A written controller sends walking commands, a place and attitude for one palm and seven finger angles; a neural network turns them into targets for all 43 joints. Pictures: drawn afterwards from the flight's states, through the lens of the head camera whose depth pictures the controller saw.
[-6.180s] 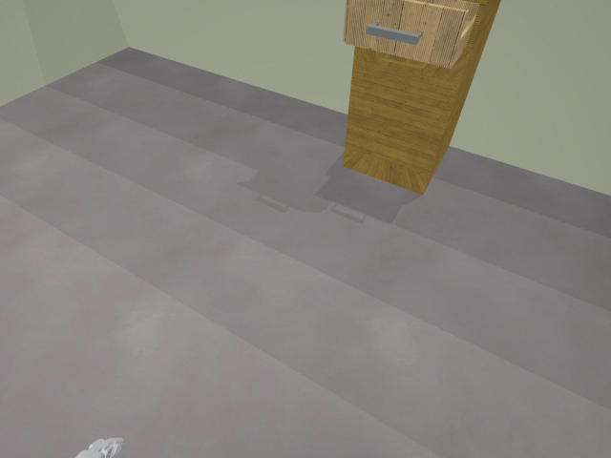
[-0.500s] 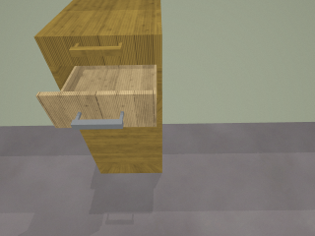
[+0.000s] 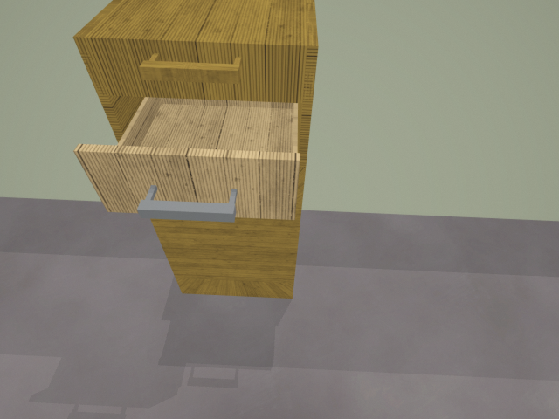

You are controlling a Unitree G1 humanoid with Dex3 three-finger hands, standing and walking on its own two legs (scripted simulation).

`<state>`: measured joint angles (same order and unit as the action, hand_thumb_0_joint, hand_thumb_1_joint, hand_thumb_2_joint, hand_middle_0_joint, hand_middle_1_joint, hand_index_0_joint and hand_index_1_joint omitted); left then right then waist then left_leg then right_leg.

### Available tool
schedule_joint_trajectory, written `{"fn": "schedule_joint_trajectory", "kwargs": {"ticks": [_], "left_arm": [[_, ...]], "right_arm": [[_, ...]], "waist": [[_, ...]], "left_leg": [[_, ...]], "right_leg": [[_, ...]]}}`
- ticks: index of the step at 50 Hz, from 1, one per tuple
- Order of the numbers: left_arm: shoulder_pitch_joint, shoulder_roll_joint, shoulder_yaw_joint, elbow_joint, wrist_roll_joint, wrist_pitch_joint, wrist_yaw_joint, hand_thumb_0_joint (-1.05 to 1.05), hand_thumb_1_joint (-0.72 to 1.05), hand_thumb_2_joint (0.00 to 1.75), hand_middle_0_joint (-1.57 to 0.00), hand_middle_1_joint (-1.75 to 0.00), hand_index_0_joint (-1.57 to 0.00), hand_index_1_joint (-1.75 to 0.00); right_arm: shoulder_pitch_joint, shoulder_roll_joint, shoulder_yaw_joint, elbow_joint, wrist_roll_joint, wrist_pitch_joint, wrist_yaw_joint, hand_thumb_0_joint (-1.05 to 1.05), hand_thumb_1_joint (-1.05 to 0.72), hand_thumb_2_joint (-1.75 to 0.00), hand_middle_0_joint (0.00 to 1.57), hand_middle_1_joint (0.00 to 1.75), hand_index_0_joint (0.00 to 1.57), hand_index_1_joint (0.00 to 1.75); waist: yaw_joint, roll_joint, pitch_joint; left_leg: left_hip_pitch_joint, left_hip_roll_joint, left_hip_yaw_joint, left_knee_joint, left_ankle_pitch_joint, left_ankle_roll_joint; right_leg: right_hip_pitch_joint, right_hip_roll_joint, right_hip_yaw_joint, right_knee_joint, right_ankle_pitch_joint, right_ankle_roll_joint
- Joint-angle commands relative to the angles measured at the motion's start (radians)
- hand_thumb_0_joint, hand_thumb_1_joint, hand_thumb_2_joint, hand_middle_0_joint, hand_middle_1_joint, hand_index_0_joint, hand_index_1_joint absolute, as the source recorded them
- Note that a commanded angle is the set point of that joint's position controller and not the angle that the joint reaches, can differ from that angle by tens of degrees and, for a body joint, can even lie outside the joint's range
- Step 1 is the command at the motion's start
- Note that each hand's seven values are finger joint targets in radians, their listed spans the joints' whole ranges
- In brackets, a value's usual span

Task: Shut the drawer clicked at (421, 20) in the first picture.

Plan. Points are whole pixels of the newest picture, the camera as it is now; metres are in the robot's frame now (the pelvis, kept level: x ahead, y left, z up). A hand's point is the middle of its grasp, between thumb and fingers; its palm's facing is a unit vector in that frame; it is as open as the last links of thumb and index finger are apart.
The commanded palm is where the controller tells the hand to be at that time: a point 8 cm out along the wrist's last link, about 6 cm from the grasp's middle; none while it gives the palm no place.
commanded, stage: look again from close up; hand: left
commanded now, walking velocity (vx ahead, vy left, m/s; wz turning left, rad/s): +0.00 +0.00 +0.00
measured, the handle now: (190, 201) +0.47 +0.18 +0.02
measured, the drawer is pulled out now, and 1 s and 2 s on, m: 0.17 0.17 0.17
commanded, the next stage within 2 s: shuffle to correct the standing spot in 0.36 s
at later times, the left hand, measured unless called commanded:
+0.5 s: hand out of the picture -0.02 +0.22 -0.17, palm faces +0.00 -0.98 -0.21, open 7.4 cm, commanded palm none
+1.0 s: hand out of the picture -0.08 +0.18 -0.18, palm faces +0.00 -0.99 -0.11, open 7.4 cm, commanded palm none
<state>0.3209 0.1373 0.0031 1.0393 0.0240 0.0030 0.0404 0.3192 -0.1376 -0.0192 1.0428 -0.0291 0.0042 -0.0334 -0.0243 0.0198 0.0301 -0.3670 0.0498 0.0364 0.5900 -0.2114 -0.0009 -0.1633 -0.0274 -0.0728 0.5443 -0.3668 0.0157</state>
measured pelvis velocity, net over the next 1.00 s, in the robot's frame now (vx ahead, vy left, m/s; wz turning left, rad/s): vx -0.01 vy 0.03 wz -0.04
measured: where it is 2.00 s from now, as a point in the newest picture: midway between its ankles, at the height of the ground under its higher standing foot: outside the picture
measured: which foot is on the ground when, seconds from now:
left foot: down 0.00-1.00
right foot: down 0.00-1.00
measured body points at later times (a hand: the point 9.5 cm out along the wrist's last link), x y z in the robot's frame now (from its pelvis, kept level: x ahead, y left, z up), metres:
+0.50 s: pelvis -0.02 +0.03 +0.01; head -0.03 +0.04 +0.46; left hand -0.01 +0.27 -0.15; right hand +0.04 -0.21 -0.14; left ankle +0.06 +0.12 -0.73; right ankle -0.05 -0.13 -0.73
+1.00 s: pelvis -0.01 +0.03 +0.00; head -0.02 +0.04 +0.45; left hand -0.08 +0.23 -0.17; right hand -0.04 -0.20 -0.15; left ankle +0.06 +0.12 -0.73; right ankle -0.05 -0.11 -0.70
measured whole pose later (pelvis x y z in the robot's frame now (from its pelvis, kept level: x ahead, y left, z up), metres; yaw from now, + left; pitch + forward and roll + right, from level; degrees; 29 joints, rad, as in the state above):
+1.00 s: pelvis -0.01 +0.03 +0.00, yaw -3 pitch -2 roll -1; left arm 0.46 0.11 0.02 1.11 0.04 0.04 0.00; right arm 0.35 -0.14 -0.04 1.09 -0.03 -0.01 -0.02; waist -0.02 -0.01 -0.01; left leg -0.35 0.04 0.11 0.59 -0.21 0.05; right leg -0.32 -0.03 -0.04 0.86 -0.45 -0.02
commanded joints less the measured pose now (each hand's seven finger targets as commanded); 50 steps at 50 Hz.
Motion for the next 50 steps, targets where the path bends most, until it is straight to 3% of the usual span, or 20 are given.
{"fn": "schedule_joint_trajectory", "kwargs": {"ticks": [1, 5, 10, 15, 23, 27, 28, 32, 34, 36, 38, 40, 42, 43, 44, 45, 46, 47, 48, 50], "left_arm": [[0.086, 0.108, 0.025, -0.085, 0.001, -0.009, 0.011, 0.0, 0.9, 0.9, -0.2, -0.3, -0.2, -0.3], [0.063, 0.138, 0.031, -0.111, -0.001, -0.001, 0.006, 0.0, 0.9, 0.9, -0.2, -0.3, -0.2, -0.3], [0.051, 0.16, 0.028, -0.127, 0.0, 0.0, -0.001, 0.0, 0.9, 0.9, -0.2, -0.3, -0.2, -0.3], [0.051, 0.167, 0.023, -0.121, 0.001, -0.002, -0.006, 0.0, 0.9, 0.9, -0.2, -0.3, -0.2, -0.3], [0.088, 0.153, 0.013, -0.085, 0.001, -0.005, -0.004, 0.0, 0.9, 0.9, -0.2, -0.3, -0.2, -0.3], [0.15, 0.125, 0.015, -0.042, 0.008, 0.002, -0.009, 0.0, 0.9, 0.9, -0.2, -0.3, -0.2, -0.3], [0.166, 0.121, 0.018, -0.034, 0.011, 0.006, -0.012, 0.0, 0.9, 0.9, -0.2, -0.3, -0.2, -0.3], [0.229, 0.095, 0.024, -0.005, 0.009, 0.009, -0.022, 0.0, 0.9, 0.9, -0.2, -0.3, -0.2, -0.3], [0.254, 0.092, 0.029, 0.006, 0.006, 0.01, -0.026, 0.0, 0.9, 0.9, -0.2, -0.3, -0.2, -0.3], [0.267, 0.097, 0.035, 0.014, 0.005, 0.008, -0.025, 0.0, 0.9, 0.9, -0.2, -0.3, -0.2, -0.3], [0.255, 0.111, 0.042, 0.018, -0.001, 0.004, -0.023, 0.0, 0.9, 0.9, -0.2, -0.3, -0.2, -0.3], [0.217, 0.123, 0.047, 0.014, -0.006, -0.003, -0.018, 0.0, 0.9, 0.9, -0.2, -0.3, -0.2, -0.3], [0.158, 0.12, 0.046, 0.001, -0.004, -0.006, -0.015, 0.0, 0.9, 0.9, -0.2, -0.3, -0.2, -0.3], [0.138, 0.103, 0.043, -0.002, -0.002, -0.005, -0.017, 0.0, 0.9, 0.9, -0.2, -0.3, -0.2, -0.3], [0.135, 0.085, 0.038, -0.003, -0.002, -0.002, -0.022, 0.0, 0.9, 0.9, -0.2, -0.3, -0.2, -0.3], [0.149, 0.055, 0.034, -0.007, 0.001, 0.0, -0.027, 0.0, 0.9, 0.9, -0.2, -0.3, -0.2, -0.3], [0.152, 0.036, 0.033, -0.021, 0.009, -0.001, -0.029, 0.0, 0.9, 0.9, -0.2, -0.3, -0.2, -0.3], [0.117, 0.04, 0.035, -0.035, 0.014, 0.005, -0.035, 0.0, 0.9, 0.9, -0.2, -0.3, -0.2, -0.3], [0.109, 0.031, 0.038, -0.036, 0.013, 0.0, -0.04, 0.0, 0.9, 0.9, -0.2, -0.3, -0.2, -0.3], [0.158, 0.005, 0.043, -0.018, 0.007, 0.0, -0.046, 0.0, 0.9, 0.9, -0.2, -0.3, -0.2, -0.3]], "right_arm": [[0.04, -0.123, -0.024, -0.074, 0.009, -0.026, 0.0, 0.0, -0.9, -0.9, 0.2, 0.3, 0.2, 0.3], [-0.02, -0.169, -0.036, -0.108, 0.007, -0.018, 0.004, 0.0, -0.9, -0.9, 0.2, 0.3, 0.2, 0.3], [-0.072, -0.186, -0.034, -0.135, 0.006, -0.013, 0.015, 0.0, -0.9, -0.9, 0.2, 0.3, 0.2, 0.3], [-0.096, -0.192, -0.031, -0.133, 0.008, -0.011, 0.021, 0.0, -0.9, -0.9, 0.2, 0.3, 0.2, 0.3], [-0.083, -0.176, -0.025, -0.091, 0.014, -0.006, 0.027, 0.0, -0.9, -0.9, 0.2, 0.3, 0.2, 0.3], [-0.055, -0.181, -0.033, -0.053, 0.009, 0.008, 0.024, 0.0, -0.9, -0.9, 0.2, 0.3, 0.2, 0.3], [-0.055, -0.187, -0.037, -0.048, 0.007, 0.013, 0.022, 0.0, -0.9, -0.9, 0.2, 0.3, 0.2, 0.3], [-0.043, -0.181, -0.044, -0.029, 0.005, 0.013, 0.014, 0.0, -0.9, -0.9, 0.2, 0.3, 0.2, 0.3], [-0.037, -0.171, -0.045, -0.022, 0.005, 0.013, 0.011, 0.0, -0.9, -0.9, 0.2, 0.3, 0.2, 0.3], [-0.031, -0.147, -0.044, -0.017, 0.006, 0.013, 0.01, 0.0, -0.9, -0.9, 0.2, 0.3, 0.2, 0.3], [-0.02, -0.109, -0.037, -0.019, 0.006, 0.008, 0.011, 0.0, -0.9, -0.9, 0.2, 0.3, 0.2, 0.3], [-0.001, -0.073, -0.03, -0.018, 0.009, -0.002, 0.012, 0.0, -0.9, -0.9, 0.2, 0.3, 0.2, 0.3], [0.044, -0.064, -0.031, -0.011, 0.011, -0.006, 0.013, 0.0, -0.9, -0.9, 0.2, 0.3, 0.2, 0.3], [0.085, -0.072, -0.032, 0.002, 0.012, -0.01, 0.011, 0.0, -0.9, -0.9, 0.2, 0.3, 0.2, 0.3], [0.129, -0.097, -0.035, 0.017, 0.009, -0.016, 0.009, 0.0, -0.9, -0.9, 0.2, 0.3, 0.2, 0.3], [0.177, -0.147, -0.049, 0.032, 0.003, -0.021, 0.004, 0.0, -0.9, -0.9, 0.2, 0.3, 0.2, 0.3], [0.222, -0.209, -0.066, 0.039, -0.003, -0.028, 0.0, 0.0, -0.9, -0.9, 0.2, 0.3, 0.2, 0.3], [0.184, -0.223, -0.073, 0.03, -0.001, -0.03, -0.002, 0.0, -0.9, -0.9, 0.2, 0.3, 0.2, 0.3], [0.122, -0.206, -0.067, 0.016, 0.0, -0.035, -0.002, 0.0, -0.9, -0.9, 0.2, 0.3, 0.2, 0.3], [0.04, -0.178, -0.057, -0.002, -0.003, -0.041, -0.001, 0.0, -0.9, -0.9, 0.2, 0.3, 0.2, 0.3]], "waist": [[0.021, 0.027, -0.034], [0.023, 0.019, 0.018], [0.024, 0.029, 0.006], [0.025, 0.011, 0.005], [0.025, -0.003, 0.019], [0.026, 0.024, 0.019], [0.028, 0.028, 0.051], [0.038, 0.034, 0.069], [0.042, 0.027, 0.069], [0.043, -0.046, 0.073], [0.034, -0.133, 0.089], [0.013, -0.18, 0.073], [-0.026, -0.161, 0.089], [-0.043, -0.103, 0.097], [-0.051, -0.002, 0.116], [-0.055, 0.177, 0.125], [-0.058, 0.289, 0.111], [-0.04, 0.221, 0.143], [-0.01, 0.14, 0.14], [0.033, 0.107, 0.09]], "left_leg": [[0.143, 0.078, -0.077, -0.051, 0.375, 0.048], [0.085, 0.074, -0.099, -0.108, 0.207, 0.055], [0.085, 0.066, -0.108, -0.175, 0.024, 0.05], [0.087, 0.063, -0.11, -0.216, -0.05, 0.044], [0.088, 0.053, -0.108, -0.256, -0.123, 0.032], [0.074, 0.071, -0.137, -0.32, -0.371, 0.038], [0.04, 0.077, -0.145, -0.338, -0.42, 0.041], [0.019, 0.082, -0.141, -0.337, -0.412, 0.048], [0.011, 0.07, -0.121, -0.31, -0.403, 0.043], [-0.002, 0.036, -0.079, -0.223, -0.355, 0.035], [-0.033, -0.016, -0.005, -0.066, -0.261, 0.022], [-0.006, -0.032, 0.049, 0.079, -0.153, 0.019], [0.083, -0.018, 0.05, 0.072, -0.16, 0.022], [0.142, -0.005, 0.028, 0.004, -0.185, 0.025], [0.161, 0.036, -0.059, -0.114, -0.282, 0.037], [0.18, 0.147, -0.241, -0.29, -0.451, 0.076], [0.177, 0.284, -0.467, -0.454, -0.637, 0.144], [0.071, 0.336, -0.506, -0.51, -0.667, 0.194], [-0.033, 0.328, -0.462, -0.504, -0.601, 0.201], [-0.124, 0.274, -0.308, -0.48, -0.459, 0.171]], "right_leg": [[-0.082, -0.048, 0.054, -0.055, 0.249, -0.048], [-0.099, -0.037, 0.052, -0.069, 0.141, -0.039], [-0.096, -0.043, 0.053, -0.094, 0.096, -0.033], [-0.086, -0.053, 0.059, -0.127, 0.092, -0.028], [-0.09, -0.061, 0.068, -0.167, 0.068, -0.021], [-0.105, -0.027, 0.028, -0.153, -0.118, -0.018], [-0.111, -0.015, 0.02, -0.142, -0.143, -0.023], [-0.103, -0.005, 0.02, -0.132, -0.11, -0.044], [-0.105, -0.012, 0.043, -0.156, -0.136, -0.055], [-0.117, -0.039, 0.108, -0.212, -0.192, -0.077], [-0.135, -0.096, 0.203, -0.272, -0.274, -0.112], [-0.169, -0.163, 0.268, -0.315, -0.296, -0.143], [-0.277, -0.157, 0.231, -0.291, -0.305, -0.136], [-0.324, -0.119, 0.187, -0.225, -0.288, -0.121], [-0.354, -0.055, 0.13, -0.111, -0.259, -0.099], [-0.399, 0.024, 0.037, 0.072, -0.214, -0.064], [-0.429, 0.059, -0.037, 0.283, -0.17, -0.044], [-0.415, 0.0, 0.028, 0.432, -0.141, -0.056], [-0.363, -0.037, 0.056, 0.475, -0.105, -0.058], [-0.217, -0.055, 0.037, 0.387, -0.064, -0.047]]}}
